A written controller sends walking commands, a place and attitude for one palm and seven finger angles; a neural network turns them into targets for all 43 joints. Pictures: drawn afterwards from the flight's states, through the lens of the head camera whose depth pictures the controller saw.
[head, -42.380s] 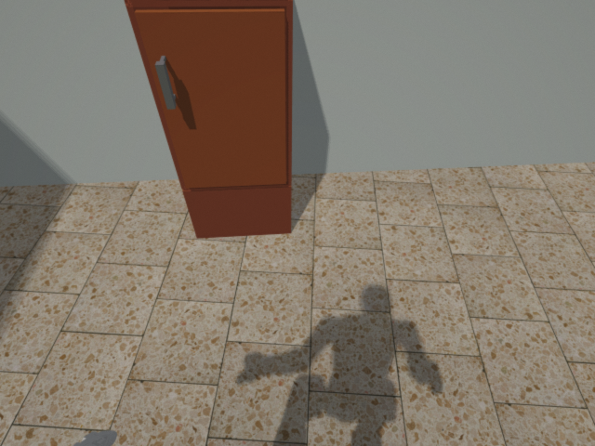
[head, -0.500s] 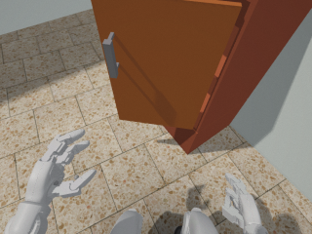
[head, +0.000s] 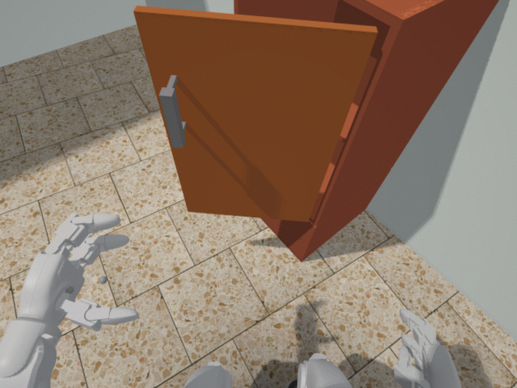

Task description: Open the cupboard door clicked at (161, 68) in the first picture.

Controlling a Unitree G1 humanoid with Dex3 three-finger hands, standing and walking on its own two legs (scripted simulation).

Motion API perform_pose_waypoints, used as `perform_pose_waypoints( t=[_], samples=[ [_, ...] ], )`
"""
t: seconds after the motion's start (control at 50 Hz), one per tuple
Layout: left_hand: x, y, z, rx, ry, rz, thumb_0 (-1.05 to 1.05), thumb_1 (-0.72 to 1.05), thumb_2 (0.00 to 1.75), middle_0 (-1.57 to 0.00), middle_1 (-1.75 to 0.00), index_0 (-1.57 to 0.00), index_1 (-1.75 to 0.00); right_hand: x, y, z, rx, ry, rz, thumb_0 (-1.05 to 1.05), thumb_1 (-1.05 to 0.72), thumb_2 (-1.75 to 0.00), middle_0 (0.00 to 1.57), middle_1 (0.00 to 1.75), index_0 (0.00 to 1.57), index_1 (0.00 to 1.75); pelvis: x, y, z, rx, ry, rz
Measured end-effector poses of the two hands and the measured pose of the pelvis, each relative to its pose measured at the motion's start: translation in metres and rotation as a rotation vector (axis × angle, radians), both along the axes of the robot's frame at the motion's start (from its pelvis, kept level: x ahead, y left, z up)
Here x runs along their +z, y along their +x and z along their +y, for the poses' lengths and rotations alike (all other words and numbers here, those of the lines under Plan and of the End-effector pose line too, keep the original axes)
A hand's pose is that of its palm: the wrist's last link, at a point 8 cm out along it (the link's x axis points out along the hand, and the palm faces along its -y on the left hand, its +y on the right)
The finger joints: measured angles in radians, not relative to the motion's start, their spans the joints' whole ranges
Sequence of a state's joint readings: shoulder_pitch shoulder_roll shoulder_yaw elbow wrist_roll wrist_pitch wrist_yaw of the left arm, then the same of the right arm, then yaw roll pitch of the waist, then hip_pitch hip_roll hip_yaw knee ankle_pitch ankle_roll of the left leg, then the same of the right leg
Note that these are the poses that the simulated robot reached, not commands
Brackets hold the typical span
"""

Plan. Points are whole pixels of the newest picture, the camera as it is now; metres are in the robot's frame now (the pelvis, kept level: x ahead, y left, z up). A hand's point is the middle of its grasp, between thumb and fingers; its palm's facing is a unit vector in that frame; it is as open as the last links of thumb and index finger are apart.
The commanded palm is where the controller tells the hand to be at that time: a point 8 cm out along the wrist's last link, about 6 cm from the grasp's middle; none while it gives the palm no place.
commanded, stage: raise the hand with hooked fingers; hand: left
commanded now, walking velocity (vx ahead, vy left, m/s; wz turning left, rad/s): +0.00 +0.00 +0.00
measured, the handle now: (176, 112) +0.58 +0.20 +0.05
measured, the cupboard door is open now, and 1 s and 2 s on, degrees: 47 47 47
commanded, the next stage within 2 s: move the hooked fingers beside the handle in 0.96 s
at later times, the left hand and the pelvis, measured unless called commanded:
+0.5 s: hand (76, 233) +0.30 +0.27 +0.07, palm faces +0.00 -1.00 -0.06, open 14.0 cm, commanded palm +0.27 +0.32 +0.07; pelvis +0.01 +0.00 +0.01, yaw +0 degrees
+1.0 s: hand (82, 238) +0.30 +0.26 +0.07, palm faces -0.01 -1.00 -0.05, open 14.0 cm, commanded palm +0.27 +0.31 +0.07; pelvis +0.00 -0.01 +0.02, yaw -1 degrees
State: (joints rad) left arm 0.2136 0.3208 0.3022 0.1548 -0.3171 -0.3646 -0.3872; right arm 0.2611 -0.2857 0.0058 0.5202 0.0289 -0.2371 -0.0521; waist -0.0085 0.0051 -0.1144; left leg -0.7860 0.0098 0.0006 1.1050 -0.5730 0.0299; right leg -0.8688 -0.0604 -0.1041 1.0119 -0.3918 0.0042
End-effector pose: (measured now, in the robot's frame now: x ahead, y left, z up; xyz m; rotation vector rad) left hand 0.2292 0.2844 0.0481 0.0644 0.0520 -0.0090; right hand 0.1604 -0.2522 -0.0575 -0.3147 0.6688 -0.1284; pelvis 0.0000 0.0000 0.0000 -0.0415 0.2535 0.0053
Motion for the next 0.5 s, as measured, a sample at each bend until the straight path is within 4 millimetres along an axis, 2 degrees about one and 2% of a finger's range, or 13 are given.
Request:
perform_pose_waypoints(
  t=[0.12, 0.24, 0.5],
  samples=[
    [0.006, 0.013, 0.013, 0.01, 0.0, 0.004, 0.0, -0.37, 0.36, -0.29, -1.12, -0.29, -1.11, 0.004, 0.012, 0.013, 0.032, 0.028, -0.01, 0.01, -0.91, -0.9, 0.2, 0.3, 0.2, 0.3, 0.004, 0.005, 0.0, 0.002, -0.003, -0.004],
    [0.013, 0.025, 0.024, 0.011, 0.001, 0.011, 0.0, -0.46, 0.32, -0.3, -1.17, -0.29, -1.17, 0.0, 0.012, 0.022, 0.047, 0.051, 0.017, 0.01, -0.9, -0.9, 0.2, 0.3, 0.2, 0.3, 0.008, 0.009, 0.0, 0.001, -0.004, -0.005],
    [0.027, 0.052, 0.043, 0.012, -0.007, -0.006, -0.01, -0.5, 0.3, -0.3, -1.2, -0.3, -1.19, -0.004, -0.01, 0.005, -0.001, 0.025, 0.104, 0.01, -0.9, -0.9, 0.2, 0.3, 0.2, 0.3, 0.013, 0.011, -0.001, -0.008, -0.001, -0.004]
  ],
)
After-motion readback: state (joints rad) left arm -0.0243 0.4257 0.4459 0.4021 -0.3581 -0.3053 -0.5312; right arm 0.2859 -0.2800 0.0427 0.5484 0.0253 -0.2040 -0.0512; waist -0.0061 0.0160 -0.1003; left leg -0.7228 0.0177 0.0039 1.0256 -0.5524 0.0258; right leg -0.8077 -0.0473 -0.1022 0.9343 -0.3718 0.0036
